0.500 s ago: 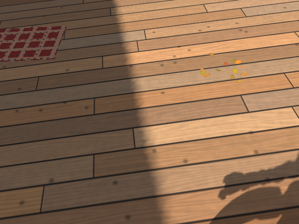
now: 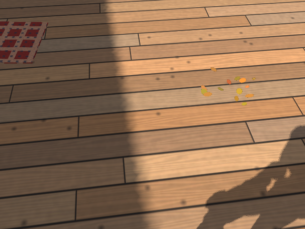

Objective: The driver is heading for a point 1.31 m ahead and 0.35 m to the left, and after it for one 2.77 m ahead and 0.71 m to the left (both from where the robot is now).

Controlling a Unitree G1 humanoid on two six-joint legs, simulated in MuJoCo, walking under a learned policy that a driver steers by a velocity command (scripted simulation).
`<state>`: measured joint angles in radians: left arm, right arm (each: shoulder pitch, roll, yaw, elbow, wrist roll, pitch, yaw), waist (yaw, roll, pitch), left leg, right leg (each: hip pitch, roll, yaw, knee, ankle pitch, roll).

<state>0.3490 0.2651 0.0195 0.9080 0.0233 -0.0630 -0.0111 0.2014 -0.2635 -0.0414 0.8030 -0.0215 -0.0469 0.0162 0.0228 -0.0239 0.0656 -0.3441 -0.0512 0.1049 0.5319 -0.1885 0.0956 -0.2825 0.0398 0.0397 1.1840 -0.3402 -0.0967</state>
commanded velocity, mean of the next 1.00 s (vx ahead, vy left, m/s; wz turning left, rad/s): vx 0.50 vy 0.00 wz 0.11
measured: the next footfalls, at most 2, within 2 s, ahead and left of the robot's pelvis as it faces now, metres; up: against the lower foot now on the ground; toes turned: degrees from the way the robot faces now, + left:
right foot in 0.40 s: +0.41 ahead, -0.11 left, +0.00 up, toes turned -2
left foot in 0.96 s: +0.69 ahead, +0.08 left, +0.00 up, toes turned +13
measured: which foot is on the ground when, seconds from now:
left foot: down 0.00-0.40, up 0.42-0.94, down 0.96-1.00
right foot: up 0.00-0.38, down 0.40-0.98, up 1.00-1.00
